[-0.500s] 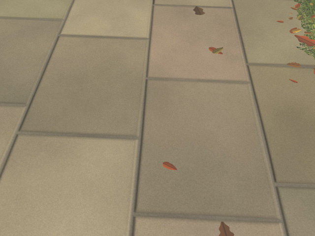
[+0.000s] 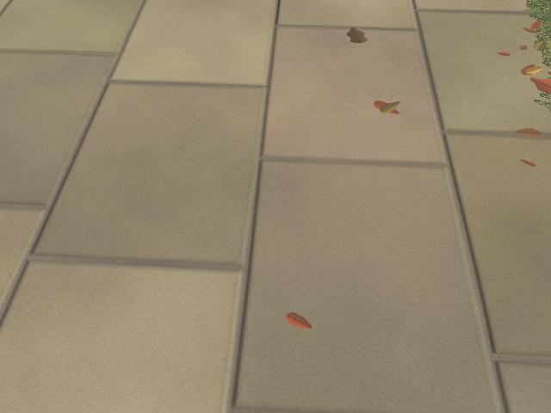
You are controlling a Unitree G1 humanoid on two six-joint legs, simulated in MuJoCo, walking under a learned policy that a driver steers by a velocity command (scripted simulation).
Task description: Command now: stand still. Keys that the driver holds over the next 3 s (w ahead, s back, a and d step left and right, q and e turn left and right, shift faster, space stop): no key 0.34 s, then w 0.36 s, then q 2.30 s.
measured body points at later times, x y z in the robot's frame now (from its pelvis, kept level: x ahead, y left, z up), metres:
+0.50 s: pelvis +0.01 +0.00 +0.00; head +0.01 +0.00 +0.45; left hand +0.09 +0.25 -0.14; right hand -0.04 -0.24 -0.16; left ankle -0.08 +0.13 -0.73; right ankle +0.04 -0.10 -0.72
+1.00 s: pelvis +0.16 -0.02 +0.00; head +0.19 -0.01 +0.45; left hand +0.13 +0.24 -0.15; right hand +0.35 -0.24 -0.11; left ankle +0.30 +0.11 -0.70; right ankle +0.06 -0.11 -0.73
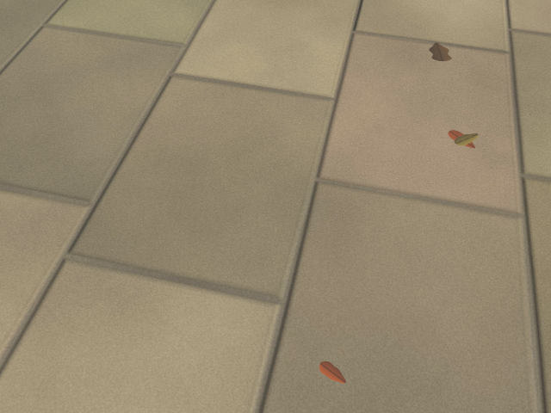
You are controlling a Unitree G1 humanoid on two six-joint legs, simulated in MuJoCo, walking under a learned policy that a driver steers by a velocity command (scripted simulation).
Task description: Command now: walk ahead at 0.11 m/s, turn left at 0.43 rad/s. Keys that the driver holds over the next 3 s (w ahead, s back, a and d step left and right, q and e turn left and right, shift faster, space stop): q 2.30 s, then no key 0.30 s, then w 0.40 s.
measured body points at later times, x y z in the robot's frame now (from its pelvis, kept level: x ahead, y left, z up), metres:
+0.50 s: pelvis +0.08 +0.00 +0.00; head +0.12 +0.01 +0.45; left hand +0.14 +0.31 -0.12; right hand +0.30 -0.24 -0.10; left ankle +0.14 +0.10 -0.73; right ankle +0.15 -0.14 -0.72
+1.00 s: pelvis +0.09 +0.01 -0.01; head +0.11 +0.04 +0.44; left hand +0.01 +0.32 -0.12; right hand +0.40 -0.10 -0.08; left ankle +0.04 +0.11 -0.74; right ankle +0.15 -0.13 -0.73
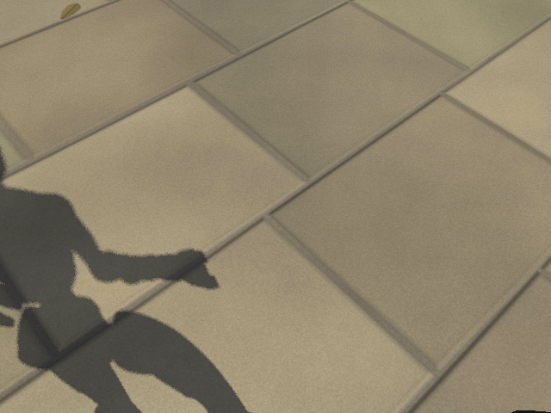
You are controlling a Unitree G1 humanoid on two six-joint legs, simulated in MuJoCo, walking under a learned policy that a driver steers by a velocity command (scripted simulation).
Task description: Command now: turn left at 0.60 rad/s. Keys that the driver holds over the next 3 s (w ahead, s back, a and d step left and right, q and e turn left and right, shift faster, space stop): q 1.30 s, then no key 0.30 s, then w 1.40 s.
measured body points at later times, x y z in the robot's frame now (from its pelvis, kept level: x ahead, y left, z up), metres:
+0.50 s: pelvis +0.01 -0.01 +0.01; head +0.05 -0.02 +0.45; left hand +0.09 +0.30 -0.07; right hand +0.26 -0.24 -0.08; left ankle -0.02 +0.10 -0.69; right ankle +0.06 -0.12 -0.73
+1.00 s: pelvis -0.02 +0.04 +0.01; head +0.00 +0.09 +0.46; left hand -0.05 +0.37 -0.10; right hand +0.28 -0.11 -0.06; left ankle -0.06 +0.12 -0.73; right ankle +0.06 -0.10 -0.64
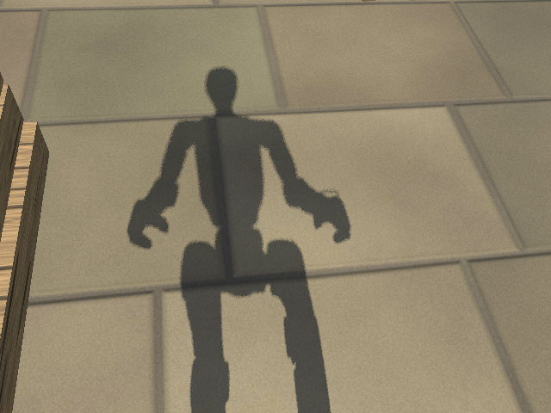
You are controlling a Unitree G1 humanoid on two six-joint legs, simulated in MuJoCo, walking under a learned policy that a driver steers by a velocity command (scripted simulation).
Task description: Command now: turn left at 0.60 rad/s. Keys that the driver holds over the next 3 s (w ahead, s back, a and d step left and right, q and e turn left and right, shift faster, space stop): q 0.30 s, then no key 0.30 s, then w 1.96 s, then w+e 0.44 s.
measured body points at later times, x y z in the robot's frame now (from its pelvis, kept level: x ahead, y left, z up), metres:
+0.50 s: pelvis +0.01 -0.03 +0.00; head +0.05 -0.04 +0.45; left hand +0.09 +0.28 -0.08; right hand +0.24 -0.27 -0.10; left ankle -0.06 +0.10 -0.66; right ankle +0.05 -0.14 -0.74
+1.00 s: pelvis +0.09 -0.02 +0.00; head +0.10 -0.01 +0.45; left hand +0.20 +0.29 -0.08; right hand +0.18 -0.29 -0.12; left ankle -0.05 +0.11 -0.74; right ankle +0.19 -0.10 -0.73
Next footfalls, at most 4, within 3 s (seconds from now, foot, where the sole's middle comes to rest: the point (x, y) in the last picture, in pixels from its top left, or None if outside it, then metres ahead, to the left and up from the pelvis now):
0.34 right None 0.08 -0.12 -0.78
0.68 left None -0.01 0.12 -0.78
1.04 right None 0.23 -0.09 -0.78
1.56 left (178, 384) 0.49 0.20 -0.78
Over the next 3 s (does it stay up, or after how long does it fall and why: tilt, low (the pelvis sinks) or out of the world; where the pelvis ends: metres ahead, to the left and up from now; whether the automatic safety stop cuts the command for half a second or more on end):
stays up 1.11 0.25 0.00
